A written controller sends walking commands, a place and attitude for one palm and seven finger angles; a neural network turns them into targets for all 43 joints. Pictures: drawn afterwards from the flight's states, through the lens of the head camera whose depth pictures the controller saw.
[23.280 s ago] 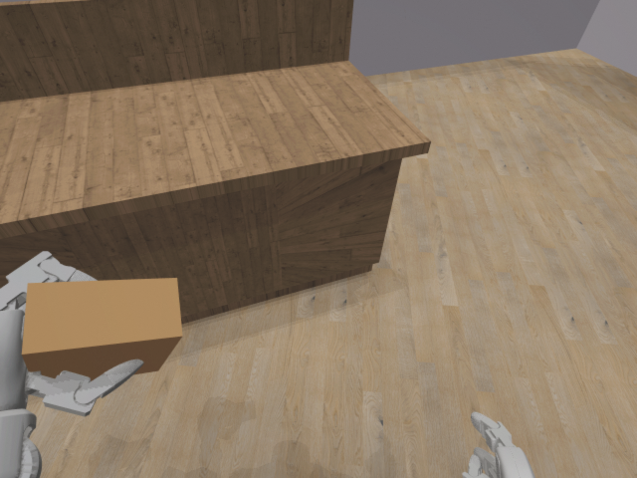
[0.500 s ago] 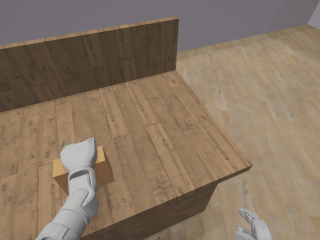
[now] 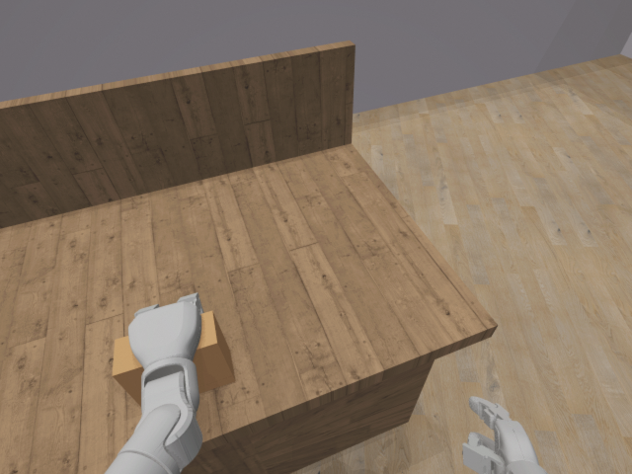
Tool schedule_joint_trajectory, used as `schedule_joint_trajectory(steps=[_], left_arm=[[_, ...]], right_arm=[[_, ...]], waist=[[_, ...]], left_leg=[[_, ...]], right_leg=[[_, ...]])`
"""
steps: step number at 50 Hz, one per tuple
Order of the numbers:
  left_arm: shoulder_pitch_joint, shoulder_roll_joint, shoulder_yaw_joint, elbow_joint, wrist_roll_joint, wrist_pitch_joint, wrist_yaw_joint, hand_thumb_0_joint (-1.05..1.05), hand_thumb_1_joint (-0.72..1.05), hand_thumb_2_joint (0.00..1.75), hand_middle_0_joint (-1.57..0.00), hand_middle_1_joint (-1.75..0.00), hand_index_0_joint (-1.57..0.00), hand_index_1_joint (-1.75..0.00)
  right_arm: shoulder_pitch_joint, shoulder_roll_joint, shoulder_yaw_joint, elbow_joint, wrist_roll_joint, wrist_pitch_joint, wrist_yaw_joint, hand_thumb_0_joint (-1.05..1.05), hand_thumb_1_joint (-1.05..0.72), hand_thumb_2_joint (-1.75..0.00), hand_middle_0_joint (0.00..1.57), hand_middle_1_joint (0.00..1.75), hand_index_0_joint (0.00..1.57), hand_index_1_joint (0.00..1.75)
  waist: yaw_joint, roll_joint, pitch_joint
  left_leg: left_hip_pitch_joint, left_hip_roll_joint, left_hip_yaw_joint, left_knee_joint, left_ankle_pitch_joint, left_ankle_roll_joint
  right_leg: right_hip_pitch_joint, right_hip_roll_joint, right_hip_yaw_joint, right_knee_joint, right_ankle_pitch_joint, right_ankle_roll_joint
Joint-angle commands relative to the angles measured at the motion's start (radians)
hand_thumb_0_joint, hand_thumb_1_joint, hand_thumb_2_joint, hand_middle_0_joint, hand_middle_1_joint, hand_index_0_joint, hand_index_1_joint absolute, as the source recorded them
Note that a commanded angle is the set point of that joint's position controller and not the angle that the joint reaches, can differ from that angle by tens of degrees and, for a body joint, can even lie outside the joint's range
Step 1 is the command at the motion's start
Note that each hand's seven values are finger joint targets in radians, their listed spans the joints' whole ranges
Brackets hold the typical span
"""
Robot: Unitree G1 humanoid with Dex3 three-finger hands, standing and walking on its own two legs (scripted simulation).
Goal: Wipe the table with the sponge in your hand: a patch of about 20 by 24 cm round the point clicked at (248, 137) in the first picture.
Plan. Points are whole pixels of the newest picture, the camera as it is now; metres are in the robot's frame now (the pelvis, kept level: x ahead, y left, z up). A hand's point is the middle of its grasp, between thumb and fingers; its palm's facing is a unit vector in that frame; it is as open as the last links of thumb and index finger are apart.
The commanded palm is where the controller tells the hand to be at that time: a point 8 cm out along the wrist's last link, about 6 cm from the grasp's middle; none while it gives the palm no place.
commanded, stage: wipe back along the middle lane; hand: left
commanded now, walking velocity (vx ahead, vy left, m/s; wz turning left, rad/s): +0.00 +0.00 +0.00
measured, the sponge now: (182, 367) +0.27 +0.24 -0.05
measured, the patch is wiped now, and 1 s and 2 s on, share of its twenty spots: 0.75 0.80 0.80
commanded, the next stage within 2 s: slide across to the third lane in 0.12 s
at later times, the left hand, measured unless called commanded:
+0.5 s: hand (185, 351) +0.27 +0.23 -0.01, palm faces -0.11 -0.04 -0.99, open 9.8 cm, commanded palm +0.25 +0.18 +0.03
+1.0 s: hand (225, 342) +0.29 +0.17 -0.01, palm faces -0.10 -0.02 -0.99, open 9.8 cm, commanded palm +0.27 +0.13 +0.03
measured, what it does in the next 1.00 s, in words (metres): stands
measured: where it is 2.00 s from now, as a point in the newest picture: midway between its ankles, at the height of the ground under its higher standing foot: outside the picture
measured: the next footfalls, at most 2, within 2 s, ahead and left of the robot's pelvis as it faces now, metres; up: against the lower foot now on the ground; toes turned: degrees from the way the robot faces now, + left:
none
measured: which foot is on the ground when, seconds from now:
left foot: down 0.00-1.00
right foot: down 0.00-1.00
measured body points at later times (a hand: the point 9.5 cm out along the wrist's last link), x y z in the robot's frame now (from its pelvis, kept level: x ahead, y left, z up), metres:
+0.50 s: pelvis -0.01 -0.01 +0.00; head +0.00 -0.03 +0.45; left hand +0.27 +0.22 +0.04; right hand +0.20 -0.23 -0.10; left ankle -0.02 +0.12 -0.72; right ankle +0.00 -0.12 -0.72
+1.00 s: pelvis -0.02 -0.02 +0.00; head -0.01 -0.04 +0.45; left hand +0.29 +0.17 +0.04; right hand +0.21 -0.22 -0.10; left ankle -0.02 +0.12 -0.72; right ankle +0.00 -0.12 -0.72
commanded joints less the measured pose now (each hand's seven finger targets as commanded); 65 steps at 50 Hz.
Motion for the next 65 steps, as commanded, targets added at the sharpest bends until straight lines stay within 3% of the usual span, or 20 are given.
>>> schedule_joint_trajectory(steps=[1,4,6,9,11,14,16,17,21,24,30,31,34,36,38,49,51,57,61,65], left_arm=[[-0.075,-0.009,0.000,-0.045,-0.040,-0.018,-0.042,0.00,0.10,1.30,-1.20,-1.60,-1.20,-1.60],[-0.069,-0.034,-0.023,-0.036,-0.042,-0.020,-0.041,0.00,0.10,1.30,-1.20,-1.60,-1.20,-1.60],[-0.077,0.033,0.052,-0.026,-0.046,-0.022,-0.035,0.00,0.10,1.30,-1.20,-1.60,-1.20,-1.60],[-0.088,-0.005,0.015,-0.012,-0.043,-0.025,-0.037,0.00,0.10,1.30,-1.20,-1.60,-1.20,-1.60],[-0.091,0.050,0.074,0.000,-0.042,-0.025,-0.035,0.00,0.10,1.30,-1.20,-1.60,-1.20,-1.60],[-0.158,-0.027,-0.018,-0.047,-0.042,-0.036,-0.039,0.00,0.10,1.30,-1.20,-1.60,-1.20,-1.60],[-0.192,0.013,0.022,-0.060,-0.046,-0.042,-0.034,0.00,0.10,1.30,-1.20,-1.60,-1.20,-1.60],[-0.207,-0.036,-0.033,-0.066,-0.049,-0.044,-0.036,0.00,0.10,1.30,-1.20,-1.60,-1.20,-1.60],[-0.241,-0.025,-0.021,-0.080,-0.059,-0.063,-0.038,0.00,0.10,1.30,-1.20,-1.60,-1.20,-1.60],[-0.280,-0.110,-0.116,-0.065,-0.054,-0.079,-0.041,0.00,0.10,1.30,-1.20,-1.60,-1.20,-1.60],[-0.326,-0.156,-0.151,-0.017,-0.058,-0.099,-0.026,0.00,0.10,1.30,-1.20,-1.60,-1.20,-1.60],[-0.308,-0.142,-0.126,-0.020,-0.066,-0.097,-0.021,0.00,0.10,1.30,-1.20,-1.60,-1.20,-1.60],[-0.364,-0.204,-0.187,0.002,-0.070,-0.092,-0.012,0.00,0.10,1.30,-1.20,-1.60,-1.20,-1.60],[-0.388,-0.165,-0.146,0.012,-0.069,-0.084,-0.002,0.00,0.10,1.30,-1.20,-1.60,-1.20,-1.60],[-0.450,-0.182,-0.167,0.032,-0.067,-0.075,0.006,0.00,0.10,1.30,-1.20,-1.60,-1.20,-1.60],[-0.534,-0.223,-0.172,0.157,-0.074,-0.049,0.033,0.00,0.10,1.30,-1.20,-1.60,-1.20,-1.60],[-0.517,-0.167,-0.109,0.167,-0.077,-0.047,0.039,0.00,0.10,1.30,-1.20,-1.60,-1.20,-1.60],[-0.548,-0.205,-0.143,0.196,-0.072,-0.041,0.048,0.00,0.10,1.30,-1.20,-1.60,-1.20,-1.60],[-0.514,-0.150,-0.080,0.207,-0.086,-0.044,0.052,0.00,0.10,1.30,-1.20,-1.60,-1.20,-1.60],[-0.545,-0.159,-0.099,0.229,-0.083,-0.046,0.055,0.00,0.10,1.30,-1.20,-1.60,-1.20,-1.60]], right_arm=[[-0.172,-0.116,-0.040,-0.147,0.000,-0.045,-0.010,0.00,-0.90,-0.90,0.20,0.30,0.20,0.30],[-0.170,-0.111,-0.037,-0.153,0.000,-0.048,-0.015,0.00,-0.90,-0.90,0.20,0.30,0.20,0.30],[-0.170,-0.119,-0.039,-0.144,-0.003,-0.048,-0.023,0.00,-0.90,-0.90,0.20,0.30,0.20,0.30],[-0.161,-0.112,-0.036,-0.146,-0.002,-0.049,-0.026,0.00,-0.90,-0.90,0.20,0.30,0.20,0.30],[-0.163,-0.120,-0.037,-0.139,-0.003,-0.049,-0.031,0.00,-0.90,-0.90,0.20,0.30,0.20,0.30],[-0.170,-0.106,-0.037,-0.150,-0.001,-0.056,-0.029,0.00,-0.90,-0.90,0.20,0.30,0.20,0.30],[-0.174,-0.110,-0.040,-0.143,0.000,-0.060,-0.033,0.00,-0.90,-0.90,0.20,0.30,0.20,0.30],[-0.172,-0.104,-0.039,-0.148,-0.001,-0.063,-0.032,0.00,-0.90,-0.90,0.20,0.30,0.20,0.30],[-0.181,-0.103,-0.042,-0.139,0.000,-0.072,-0.032,0.00,-0.90,-0.90,0.20,0.30,0.20,0.30],[-0.176,-0.095,-0.043,-0.130,0.000,-0.079,-0.024,0.00,-0.90,-0.90,0.20,0.30,0.20,0.30],[-0.172,-0.093,-0.048,-0.109,-0.001,-0.082,-0.010,0.00,-0.90,-0.90,0.20,0.30,0.20,0.30],[-0.178,-0.094,-0.051,-0.110,0.000,-0.082,-0.008,0.00,-0.90,-0.90,0.20,0.30,0.20,0.30],[-0.183,-0.086,-0.048,-0.104,0.001,-0.076,0.001,0.00,-0.90,-0.90,0.20,0.30,0.20,0.30],[-0.195,-0.090,-0.049,-0.099,0.002,-0.071,0.002,0.00,-0.90,-0.90,0.20,0.30,0.20,0.30],[-0.188,-0.085,-0.047,-0.093,0.003,-0.066,0.004,0.00,-0.90,-0.90,0.20,0.30,0.20,0.30],[-0.196,-0.077,-0.047,-0.079,-0.001,-0.043,0.014,0.00,-0.90,-0.90,0.20,0.30,0.20,0.30],[-0.199,-0.083,-0.050,-0.079,-0.005,-0.038,0.010,0.00,-0.90,-0.90,0.20,0.30,0.20,0.30],[-0.187,-0.079,-0.050,-0.077,-0.005,-0.031,0.006,0.00,-0.90,-0.90,0.20,0.30,0.20,0.30],[-0.193,-0.084,-0.052,-0.077,-0.005,-0.031,0.001,0.00,-0.90,-0.90,0.20,0.30,0.20,0.30],[-0.183,-0.082,-0.049,-0.072,-0.003,-0.035,-0.007,0.00,-0.90,-0.90,0.20,0.30,0.20,0.30]], waist=[[-0.014,-0.136,-0.106],[-0.015,-0.152,-0.105],[-0.003,-0.149,-0.122],[-0.015,-0.149,-0.117],[-0.005,-0.149,-0.120],[-0.028,-0.126,-0.128],[-0.022,-0.112,-0.150],[-0.033,-0.105,-0.151],[-0.030,-0.124,-0.158],[-0.054,-0.125,-0.136],[-0.051,-0.154,-0.151],[-0.034,-0.152,-0.176],[-0.053,-0.163,-0.141],[-0.041,-0.151,-0.152],[-0.054,-0.153,-0.147],[-0.048,-0.148,-0.162],[-0.030,-0.157,-0.188],[-0.050,-0.153,-0.184],[-0.034,-0.165,-0.184],[-0.053,-0.177,-0.155]], left_leg=[[0.031,-0.028,-0.016,-0.084,0.223,0.020],[0.026,-0.034,-0.006,-0.083,0.210,0.023],[0.016,-0.036,-0.007,-0.083,0.199,0.022],[0.014,-0.039,0.000,-0.078,0.199,0.022],[0.005,-0.040,-0.006,-0.082,0.189,0.021],[0.035,-0.037,-0.003,-0.082,0.198,0.026],[0.044,-0.035,-0.009,-0.087,0.193,0.025],[0.055,-0.037,-0.003,-0.084,0.195,0.029],[0.065,-0.031,-0.016,-0.095,0.202,0.029],[0.084,-0.027,-0.015,-0.093,0.209,0.032],[0.094,-0.023,-0.022,-0.095,0.225,0.031],[0.096,-0.022,-0.024,-0.097,0.241,0.028],[0.095,-0.023,-0.020,-0.095,0.228,0.029],[0.095,-0.022,-0.024,-0.103,0.219,0.026],[0.097,-0.026,-0.019,-0.100,0.212,0.027],[0.074,-0.035,-0.009,-0.100,0.186,0.023],[0.062,-0.037,-0.006,-0.102,0.190,0.021],[0.061,-0.039,0.006,-0.104,0.184,0.025],[0.034,-0.040,0.008,-0.112,0.162,0.022],[0.027,-0.041,0.017,-0.118,0.127,0.025]], right_leg=[[0.086,0.032,0.000,-0.074,0.263,-0.064],[0.094,0.027,-0.005,-0.076,0.260,-0.058],[0.105,0.027,0.018,-0.083,0.263,-0.060],[0.102,0.024,0.008,-0.080,0.266,-0.055],[0.105,0.026,0.024,-0.088,0.256,-0.057],[0.097,0.022,0.006,-0.089,0.244,-0.054],[0.100,0.027,0.016,-0.095,0.225,-0.057],[0.100,0.024,0.000,-0.094,0.223,-0.053],[0.105,0.027,0.005,-0.100,0.223,-0.055],[0.078,0.025,-0.013,-0.101,0.220,-0.052],[0.076,0.028,-0.026,-0.091,0.236,-0.058],[0.092,0.031,-0.023,-0.087,0.251,-0.061],[0.075,0.028,-0.034,-0.091,0.241,-0.055],[0.076,0.032,-0.027,-0.096,0.222,-0.059],[0.074,0.028,-0.035,-0.096,0.218,-0.056],[0.080,0.026,-0.032,-0.103,0.198,-0.057],[0.106,0.027,-0.017,-0.108,0.215,-0.058],[0.110,0.022,-0.014,-0.119,0.220,-0.053],[0.128,0.019,0.007,-0.137,0.208,-0.050],[0.115,0.014,0.012,-0.155,0.159,-0.042]])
